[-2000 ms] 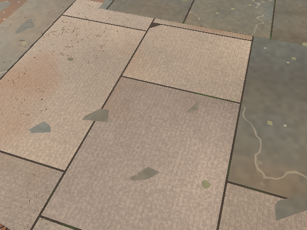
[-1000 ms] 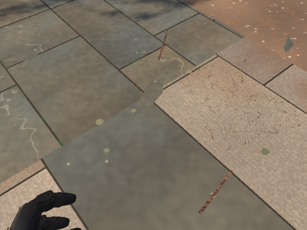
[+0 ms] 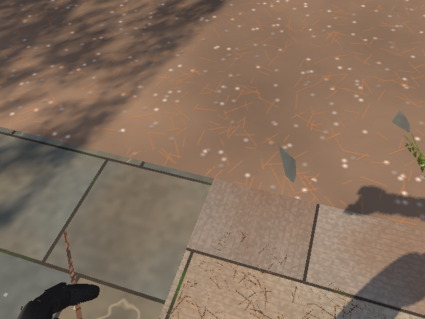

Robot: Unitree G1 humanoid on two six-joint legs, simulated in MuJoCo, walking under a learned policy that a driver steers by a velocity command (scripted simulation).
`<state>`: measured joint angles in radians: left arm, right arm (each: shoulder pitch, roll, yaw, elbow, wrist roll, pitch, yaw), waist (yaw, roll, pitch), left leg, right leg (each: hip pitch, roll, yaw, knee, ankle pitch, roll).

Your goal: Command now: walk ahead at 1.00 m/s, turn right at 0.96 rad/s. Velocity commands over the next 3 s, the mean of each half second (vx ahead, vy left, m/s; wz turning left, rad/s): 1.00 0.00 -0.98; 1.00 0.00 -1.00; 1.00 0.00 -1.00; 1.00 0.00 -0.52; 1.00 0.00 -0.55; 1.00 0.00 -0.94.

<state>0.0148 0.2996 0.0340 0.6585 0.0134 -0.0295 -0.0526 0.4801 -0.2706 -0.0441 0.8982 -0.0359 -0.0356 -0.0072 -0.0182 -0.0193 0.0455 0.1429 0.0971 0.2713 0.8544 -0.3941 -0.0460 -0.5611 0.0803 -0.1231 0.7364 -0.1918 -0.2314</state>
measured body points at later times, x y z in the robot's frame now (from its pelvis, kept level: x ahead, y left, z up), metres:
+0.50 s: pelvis +0.48 -0.02 +0.03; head +0.51 -0.04 +0.48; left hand +0.67 +0.24 -0.08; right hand +0.52 -0.34 -0.06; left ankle +0.59 +0.08 -0.69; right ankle +0.27 -0.02 -0.58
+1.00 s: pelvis +0.84 -0.30 +0.03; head +0.87 -0.32 +0.48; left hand +1.12 -0.19 -0.10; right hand +0.72 -0.56 -0.07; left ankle +0.95 -0.15 -0.59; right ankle +0.84 -0.30 -0.69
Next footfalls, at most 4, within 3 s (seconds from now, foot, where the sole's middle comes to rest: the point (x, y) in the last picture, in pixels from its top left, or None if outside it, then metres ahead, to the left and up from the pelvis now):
0.40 left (204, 266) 0.63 0.07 -0.73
0.86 right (316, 201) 0.86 -0.33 -0.73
1.24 left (364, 124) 1.23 -0.60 -0.73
1.68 right None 1.07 -1.04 -0.73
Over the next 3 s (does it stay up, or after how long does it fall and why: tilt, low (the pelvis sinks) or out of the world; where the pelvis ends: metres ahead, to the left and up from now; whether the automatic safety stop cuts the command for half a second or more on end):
stays up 0.70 -2.07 0.02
